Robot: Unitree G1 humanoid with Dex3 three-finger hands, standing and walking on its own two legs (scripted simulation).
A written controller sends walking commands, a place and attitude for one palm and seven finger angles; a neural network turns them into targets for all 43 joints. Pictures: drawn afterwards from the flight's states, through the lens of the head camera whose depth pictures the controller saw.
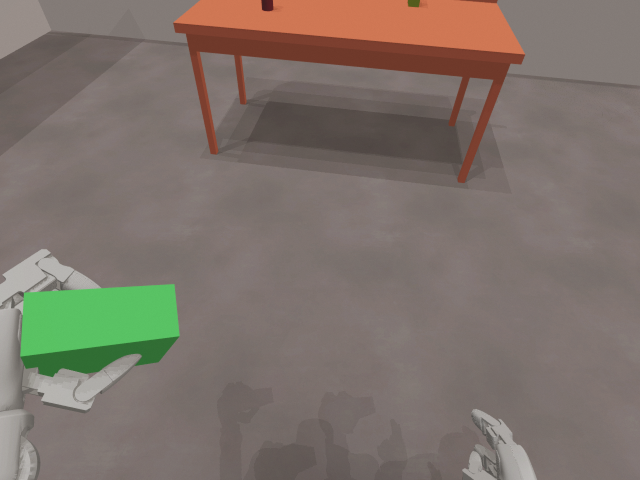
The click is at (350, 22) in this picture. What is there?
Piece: table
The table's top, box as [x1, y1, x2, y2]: [173, 0, 524, 63]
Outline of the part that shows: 173,22 175,32 510,63 521,63 524,56 522,49 496,3 462,0 420,0 418,7 408,7 407,0 273,0 273,9 271,11 263,11 261,9 260,0 200,0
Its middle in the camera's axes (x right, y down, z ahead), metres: +0.13 -1.04 +1.80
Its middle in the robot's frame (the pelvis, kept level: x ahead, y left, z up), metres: +2.04 -0.03 -0.12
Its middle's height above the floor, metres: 0.65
